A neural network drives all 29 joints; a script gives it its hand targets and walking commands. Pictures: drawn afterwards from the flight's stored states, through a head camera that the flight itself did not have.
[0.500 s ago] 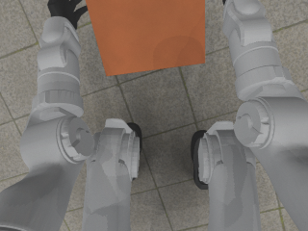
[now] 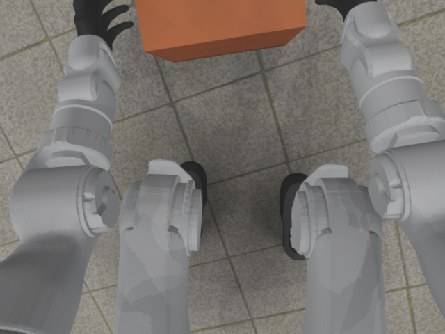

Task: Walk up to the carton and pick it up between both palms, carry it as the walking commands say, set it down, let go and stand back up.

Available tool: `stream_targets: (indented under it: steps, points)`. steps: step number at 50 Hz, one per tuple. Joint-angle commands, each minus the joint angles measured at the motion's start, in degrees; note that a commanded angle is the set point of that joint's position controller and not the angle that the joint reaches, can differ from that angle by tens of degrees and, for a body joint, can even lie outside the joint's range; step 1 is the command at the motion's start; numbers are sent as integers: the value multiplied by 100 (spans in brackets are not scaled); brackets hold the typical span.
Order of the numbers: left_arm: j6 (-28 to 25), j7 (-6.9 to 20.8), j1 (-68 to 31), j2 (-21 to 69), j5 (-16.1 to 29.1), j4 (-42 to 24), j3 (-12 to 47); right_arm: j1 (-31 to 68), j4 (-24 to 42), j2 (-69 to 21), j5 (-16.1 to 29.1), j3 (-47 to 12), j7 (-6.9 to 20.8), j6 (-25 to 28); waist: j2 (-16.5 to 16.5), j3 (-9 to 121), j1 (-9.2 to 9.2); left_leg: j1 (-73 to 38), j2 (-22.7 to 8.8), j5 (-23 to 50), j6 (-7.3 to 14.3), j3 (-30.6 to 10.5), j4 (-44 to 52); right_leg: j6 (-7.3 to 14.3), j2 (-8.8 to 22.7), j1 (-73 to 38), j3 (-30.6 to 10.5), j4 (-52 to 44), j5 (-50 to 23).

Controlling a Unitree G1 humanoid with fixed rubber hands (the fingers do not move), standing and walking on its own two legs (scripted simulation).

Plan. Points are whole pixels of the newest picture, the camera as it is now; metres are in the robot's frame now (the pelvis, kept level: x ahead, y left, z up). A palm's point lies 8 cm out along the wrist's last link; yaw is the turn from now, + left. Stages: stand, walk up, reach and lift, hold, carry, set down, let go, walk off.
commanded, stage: set down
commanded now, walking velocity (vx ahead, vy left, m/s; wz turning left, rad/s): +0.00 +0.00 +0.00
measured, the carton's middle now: out of the picture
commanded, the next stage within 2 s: let go in 1.66 s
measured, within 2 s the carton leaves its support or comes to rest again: neither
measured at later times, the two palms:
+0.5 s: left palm (63, 12) +0.51 +0.23 -0.14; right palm out of the picture +0.56 -0.15 -0.14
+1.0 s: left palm out of the picture +0.51 +0.24 +0.01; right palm out of the picture +0.56 -0.16 +0.01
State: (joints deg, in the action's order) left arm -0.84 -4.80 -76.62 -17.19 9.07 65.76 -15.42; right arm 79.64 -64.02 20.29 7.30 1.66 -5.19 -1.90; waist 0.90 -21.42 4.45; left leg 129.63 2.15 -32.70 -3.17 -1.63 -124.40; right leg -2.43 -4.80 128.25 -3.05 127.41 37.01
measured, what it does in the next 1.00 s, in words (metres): rises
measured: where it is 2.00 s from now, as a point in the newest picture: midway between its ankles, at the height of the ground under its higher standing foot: (242, 224)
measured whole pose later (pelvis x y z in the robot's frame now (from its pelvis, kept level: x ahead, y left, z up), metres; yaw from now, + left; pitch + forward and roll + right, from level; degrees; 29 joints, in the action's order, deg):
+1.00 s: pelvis +0.01 +0.01 +0.12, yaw +0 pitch +48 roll +1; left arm 8.2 -4.6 -64.7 -15.5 6.8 46.5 -17.3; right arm 72.3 -52.6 21.4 3.7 8.4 -2.1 -9.9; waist -0.9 0.4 4.7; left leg 119.5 1.7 -27.6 -1.6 -1.4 -99.4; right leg -2.2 -3.2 118.0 -3.3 101.7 31.4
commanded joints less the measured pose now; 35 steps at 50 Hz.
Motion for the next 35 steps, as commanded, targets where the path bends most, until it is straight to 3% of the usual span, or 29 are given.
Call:
stream_targets:
  steps: [1,7,11,22,35]
  points:
    - [-117,-39,-1337,-769,220,-389,125,2034,489,589,244,-83,-8,105,-652,6173,223,-2672,-130,2306,115,347,670,102,245,-2676,205,-962,-2165]
    - [-73,13,-1358,-985,103,-93,53,1864,-214,738,300,-29,134,41,-496,5682,238,-2685,-195,2032,85,284,732,101,323,-2183,231,-1038,-1708]
    - [-56,33,-1374,-985,136,-49,98,1884,-329,777,347,-48,194,37,-439,5624,262,-2784,-214,2026,87,262,753,115,338,-2081,251,-1052,-1593]
    - [176,-210,-1187,-1131,424,-1357,202,1973,1205,1033,349,36,-57,-192,-672,8482,235,-4109,-98,2644,118,599,1072,77,220,-3617,488,-1324,-2212]
    - [540,-171,-724,-783,96,-1788,29,1389,1095,866,-13,433,102,-480,-457,7976,172,-4085,-26,2026,95,647,2127,112,140,-3264,574,-2366,-1557]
